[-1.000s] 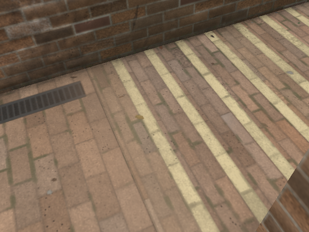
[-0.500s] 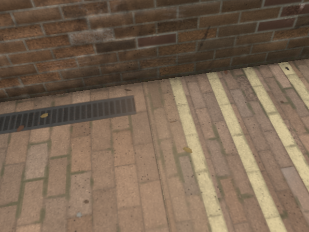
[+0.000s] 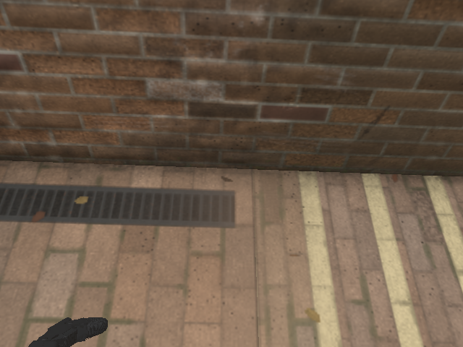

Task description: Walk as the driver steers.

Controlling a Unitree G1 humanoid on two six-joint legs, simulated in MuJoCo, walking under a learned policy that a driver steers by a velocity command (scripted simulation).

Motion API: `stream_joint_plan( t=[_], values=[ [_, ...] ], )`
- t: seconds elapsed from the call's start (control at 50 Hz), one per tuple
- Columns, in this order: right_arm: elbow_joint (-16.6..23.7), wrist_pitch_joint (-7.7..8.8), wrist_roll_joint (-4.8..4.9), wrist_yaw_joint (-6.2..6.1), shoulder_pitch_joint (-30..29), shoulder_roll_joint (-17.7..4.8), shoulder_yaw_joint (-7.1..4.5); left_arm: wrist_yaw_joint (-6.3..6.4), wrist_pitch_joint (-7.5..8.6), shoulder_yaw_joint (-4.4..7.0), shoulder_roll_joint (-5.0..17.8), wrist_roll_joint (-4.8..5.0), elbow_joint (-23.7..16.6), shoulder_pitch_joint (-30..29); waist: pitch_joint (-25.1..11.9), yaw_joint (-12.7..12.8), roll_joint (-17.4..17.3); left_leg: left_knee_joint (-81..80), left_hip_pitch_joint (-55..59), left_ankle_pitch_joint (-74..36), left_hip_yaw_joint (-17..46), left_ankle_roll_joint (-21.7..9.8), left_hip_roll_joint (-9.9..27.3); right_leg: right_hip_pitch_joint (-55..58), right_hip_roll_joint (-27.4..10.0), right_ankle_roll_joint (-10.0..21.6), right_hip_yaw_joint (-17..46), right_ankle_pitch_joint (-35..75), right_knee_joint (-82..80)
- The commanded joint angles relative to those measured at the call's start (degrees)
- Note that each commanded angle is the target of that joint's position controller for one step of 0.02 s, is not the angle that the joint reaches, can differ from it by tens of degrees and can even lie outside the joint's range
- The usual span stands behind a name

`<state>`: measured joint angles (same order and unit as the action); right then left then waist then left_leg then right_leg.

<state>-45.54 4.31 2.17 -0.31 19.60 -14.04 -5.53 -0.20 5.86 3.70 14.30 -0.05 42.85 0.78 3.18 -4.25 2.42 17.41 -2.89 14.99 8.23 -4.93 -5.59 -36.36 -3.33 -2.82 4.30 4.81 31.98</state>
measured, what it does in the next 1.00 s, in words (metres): walks ahead, turning right: right foot, then left foot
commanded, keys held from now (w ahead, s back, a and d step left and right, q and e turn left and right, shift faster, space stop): w+q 0.14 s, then e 0.86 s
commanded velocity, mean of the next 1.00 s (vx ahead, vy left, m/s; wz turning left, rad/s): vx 0.19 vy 0.00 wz -0.16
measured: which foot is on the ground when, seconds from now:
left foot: down 0.00-0.10, up 0.12-0.46, down 0.48-0.96, up 0.98-1.00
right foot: up 0.00-0.08, down 0.10-0.50, up 0.52-0.94, down 0.96-1.00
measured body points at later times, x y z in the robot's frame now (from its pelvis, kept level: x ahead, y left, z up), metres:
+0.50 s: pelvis +0.23 +0.00 -0.01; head +0.26 +0.01 +0.44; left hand +0.24 +0.27 -0.15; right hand +0.48 -0.21 -0.08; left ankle +0.30 +0.11 -0.75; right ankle +0.22 -0.13 -0.75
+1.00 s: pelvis +0.25 -0.03 -0.02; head +0.27 -0.06 +0.43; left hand +0.46 +0.21 -0.10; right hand +0.31 -0.35 -0.14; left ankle +0.30 +0.11 -0.73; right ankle +0.23 -0.13 -0.75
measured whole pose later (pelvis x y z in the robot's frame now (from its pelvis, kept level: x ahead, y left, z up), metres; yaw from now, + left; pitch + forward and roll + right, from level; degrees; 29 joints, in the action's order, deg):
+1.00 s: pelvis +0.25 -0.03 -0.02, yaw -15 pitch +0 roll +2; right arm -46.0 -1.5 0.0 -2.3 7.3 -18.1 -4.6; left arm 0.3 -1.9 3.6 17.4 -0.3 40.0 9.9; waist 3.6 0.2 -0.8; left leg 38.7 -18.6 22.2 -8.8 2.5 6.3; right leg -17.1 -1.2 2.0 -0.5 -16.5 34.1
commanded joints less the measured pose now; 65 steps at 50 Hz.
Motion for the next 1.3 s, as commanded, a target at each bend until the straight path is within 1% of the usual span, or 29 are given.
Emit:
stream_joint_plan(
  t=[0.02, 0.06, 0.1, 0.12, 0.14, 0.16, 0.18, 0.2, 0.22, 0.28, 0.34, 0.38, 0.46, 0.48, 0.5, 0.52, 0.54, 0.6, 0.68, 0.82, 0.88, 0.94, 0.96, 0.98, 1.0, 1.02, 1.06, 1.14, 1.3],
  values=[
    [1.9, -0.39, 0.81, -1.05, 1.5, -8.9, -2.27, -0.02, 1.3, 1.89, 5.3, 1.07, -4.7, -2.8, -1.9, 2.0, -10.2, -0.4, -3.7, -14.2, 8.9, -6.5, 11.9, 10.7, 3.1, 1.8, -0.6, 0.4, -4.6],
    [3.1, -0.96, 0.62, -1.5, -0.1, -8.8, -2.42, -0.51, 2.29, 2.78, 7.4, 0.83, -3.4, 0.7, -3.4, 4.4, -11.1, 4.4, -0.2, -19.2, 11.8, -5.9, 14.0, 13.2, 2.8, 3.7, -0.2, -5.5, -4.5],
    [5.2, -1.25, -1.06, -0.55, -4.1, -6.4, -1.28, -0.35, 2.73, 4.07, 10.0, -0.29, 0.0, 13.4, -11.5, 11.6, -8.6, 21.7, -6.0, -25.1, 9.8, -3.4, 8.7, 33.5, 0.9, 7.5, 0.6, -6.5, -4.3],
    [6.5, -1.07, -2.75, -0.22, -3.2, -3.3, -0.06, -0.46, 2.33, 4.27, 12.6, -0.41, 1.5, 22.7, -18.2, 13.7, 0.7, 39.6, -16.0, -7.3, 5.5, -1.7, 3.5, 47.1, -7.9, 10.1, 9.8, -4.6, -3.0],
    [6.8, -0.51, 0.54, -0.27, 9.6, -0.8, 0.37, -1.06, 2.58, 4.62, 15.1, -1.55, 2.5, 22.9, -23.7, 6.1, 21.1, 55.5, -34.1, 22.5, 5.9, -0.1, -3.0, 58.3, -21.7, 19.9, 39.6, -12.9, -11.0],
    [3.7, -0.83, 1.02, -0.76, 9.1, -7.5, -0.46, -1.05, 2.54, 3.45, 9.4, -0.32, 1.4, 18.5, -17.6, 6.7, 11.9, 60.0, -38.7, 17.4, 7.5, 0.6, 2.2, 52.7, -20.3, 18.9, 39.7, -18.7, -13.5],
    [3.7, -1.37, 0.06, -1.09, 2.6, -9.8, -0.93, -0.83, 2.31, 2.18, 4.9, 0.11, 1.2, 16.0, -10.5, 8.7, 6.9, 59.9, -38.6, 12.9, 5.5, 1.2, 3.8, 45.2, -17.3, 17.4, 29.0, -10.8, -13.1],
    [4.7, -1.75, -1.19, -1.47, -0.2, -9.5, -0.96, -0.73, 1.35, 1.26, 4.6, 0.04, 0.8, 13.5, -7.2, 8.0, 1.7, 58.5, -35.6, 10.4, 3.5, 2.9, 4.9, 38.8, -14.4, 16.8, 21.7, 2.3, -13.1],
    [5.7, -2.02, -2.42, -1.47, -3.0, -9.5, -1.39, -0.65, 0.88, 0.55, 4.4, 0.29, 1.7, 11.8, -5.2, 6.9, 1.3, 55.3, -33.6, 9.1, 1.9, 4.3, 6.1, 33.6, -12.4, 16.8, 15.9, 14.3, -12.9],
    [7.4, -2.04, -2.33, -0.35, -4.8, -3.8, 0.07, -0.41, 0.56, -0.78, 3.9, -0.34, 3.8, 11.0, -6.2, 4.3, 3.0, 40.9, -25.8, 6.7, -3.2, 6.4, 8.0, 27.2, -7.5, 15.5, 7.1, 31.1, -13.6],
    [8.3, -1.96, -1.83, -0.19, -8.8, -1.5, 1.31, 0.36, -0.67, 0.23, 9.1, 0.27, 4.9, 10.5, -9.7, 4.0, 2.5, 27.3, -17.9, -0.7, -5.4, 6.9, 5.9, 25.1, -6.6, 15.3, 4.4, 34.3, -13.2],
    [8.4, -2.28, -1.62, -0.31, -10.9, -3.3, 1.08, 0.57, -1.46, 0.61, 11.4, 0.98, 5.0, 11.2, -10.3, 4.6, 3.2, 22.9, -15.5, -4.8, -5.9, 6.6, 4.3, 25.5, -6.8, 15.0, 5.3, 29.4, -12.9],
    [7.7, -2.7, -1.98, -0.42, -12.2, -4.6, 0.78, 1.14, -2.74, 0.59, 10.7, 2.25, 4.8, 11.5, -7.1, 3.4, 2.7, 8.8, -7.4, -13.3, -5.2, 4.8, 4.1, 23.3, -5.5, 11.4, 9.9, 5.8, -10.4],
    [7.5, -2.7, -2.54, -0.78, -11.5, -6.4, 0.24, 1.17, -2.95, 0.25, 9.5, 2.15, 4.6, 12.5, -6.8, 3.2, 1.8, 6.0, -2.8, -19.0, -3.7, 3.4, 6.8, 20.5, -3.5, 9.1, 10.3, -1.8, -8.6],
    [8.0, -2.83, -3.46, -1.49, -9.8, -10.0, -0.43, 1.11, -2.94, -0.52, 6.5, 0.99, 3.7, 13.5, -9.0, 3.7, -4.2, 8.3, 4.5, -37.9, 2.8, 0.1, 15.9, 14.7, 0.5, 6.0, 7.3, -15.5, -1.0],
    [7.9, -3.75, -3.96, -1.67, -8.3, -12.8, -1.09, 1.14, -3.09, -1.39, 3.5, 1.0, 3.6, 19.1, -13.2, 5.3, -15.7, 7.7, 8.5, -47.3, 11.8, -8.0, 26.8, 8.6, 6.2, 2.6, 1.0, -38.5, 10.7],
    [7.9, -3.95, -3.83, -1.08, -6.9, -10.6, -0.61, 1.47, -3.92, -0.52, 6.9, 1.93, 3.3, 18.4, -14.6, 3.0, -16.1, 3.8, 6.1, -39.9, 18.2, -12.8, 30.3, 5.5, 6.2, 0.3, 0.3, -46.8, 23.0],
    [9.8, -3.25, -2.92, -0.41, -15.0, -5.9, 1.22, 3.14, -7.48, 1.64, 10.1, 1.76, 4.7, 18.5, -7.4, 6.0, -8.5, 0.8, -2.4, -24.5, 8.0, -9.0, 24.1, 2.1, 3.0, -1.7, 2.2, -37.6, 36.3],
    [8.1, -3.28, -3.51, -1.49, -16.0, -5.9, 1.35, 2.71, -8.6, 1.95, 7.6, 1.7, 1.6, 16.2, -5.7, 6.2, -10.0, -2.1, -5.7, -20.3, -0.7, -9.2, 20.6, 4.2, 2.6, -3.4, 0.2, -27.8, 34.2],
    [6.1, -4.29, -2.8, -2.13, -14.9, -10.6, -0.12, 0.54, -8.49, 1.04, 7.2, 0.87, -3.7, 11.0, -6.4, 4.4, -10.4, -3.0, -4.8, -15.0, -5.5, -9.8, 23.5, 11.2, -0.7, -2.8, -3.7, -25.1, 19.0],
    [5.0, -4.78, -1.85, -2.43, -14.9, -12.4, -0.57, 0.4, -8.19, 0.76, 7.4, -0.56, -5.3, 9.4, -5.2, 4.3, -11.3, -2.1, -5.8, -12.5, -6.6, -8.1, 24.4, 14.5, -0.4, -1.1, -5.8, -28.9, 13.1],
    [3.4, -4.94, -0.26, -2.21, -15.4, -12.4, -0.89, 0.02, -7.78, 1.68, 9.1, 0.21, -4.2, 13.5, -6.1, 7.3, -10.2, 5.3, -7.3, -12.5, -10.5, -3.0, 22.5, 23.7, 1.9, 2.9, -8.0, -19.4, -3.0],
    [1.5, -5.0, -0.46, -1.95, -11.3, -10.1, -0.53, 0.32, -7.6, 2.63, 11.5, 0.12, -3.4, 15.7, -5.8, 7.2, -4.4, 13.2, -11.3, -8.5, -14.4, 1.2, 19.3, 28.9, 1.8, 5.1, -4.7, -11.5, -9.0],
    [2.2, -5.07, -3.13, -1.66, -9.8, -6.6, 0.31, 1.38, -7.49, 4.06, 17.5, 0.34, -4.3, 17.0, -5.6, 5.7, 12.3, 30.5, -25.2, 12.4, -20.0, 7.6, 12.6, 35.9, -11.5, 10.6, 13.2, 11.5, -10.7],
    [5.8, -5.14, -4.03, -2.48, -16.3, -7.5, 0.11, 1.05, -6.21, 4.25, 20.4, -2.04, -7.1, 15.2, -6.5, 7.6, 16.2, 41.9, -33.8, 25.1, -12.4, 9.6, 5.6, 30.1, -20.8, 22.1, 27.0, 15.8, -13.2],
    [5.8, -5.66, -3.1, -2.96, -18.5, -10.4, -0.67, 0.3, -4.75, 3.58, 17.4, -2.72, -7.1, 14.8, -7.6, 8.6, 8.2, 47.8, -33.4, 22.1, -6.6, 8.9, 6.7, 29.3, -18.0, 22.1, 22.9, 11.0, -14.3],
    [3.3, -6.03, -2.16, -3.71, -15.3, -10.7, -1.17, 0.59, -3.83, 3.09, 14.7, -0.58, -7.1, 10.0, -6.0, 5.2, 4.5, 46.8, -34.3, 12.3, -4.4, 7.9, 8.3, 29.0, -11.7, 15.5, 15.4, 1.2, -14.0],
    [2.5, -5.17, -2.29, -3.34, -13.8, -10.3, -1.29, 2.13, -4.53, 1.83, 11.9, 0.09, -8.2, 9.0, -8.7, 3.9, 4.8, 45.8, -31.6, 5.1, -3.5, 9.2, 6.2, 29.9, -8.7, 14.1, 13.2, 6.7, -12.9],
    [3.5, -2.9, -1.22, -1.81, -16.1, -9.5, -0.26, 1.92, -6.92, 2.99, 14.8, 0.21, -10.2, 10.2, -7.5, 5.8, 7.0, 25.4, -24.7, 5.9, -2.9, 10.0, 4.2, 27.5, -6.8, 15.3, 20.9, -8.2, -12.2]
  ],
)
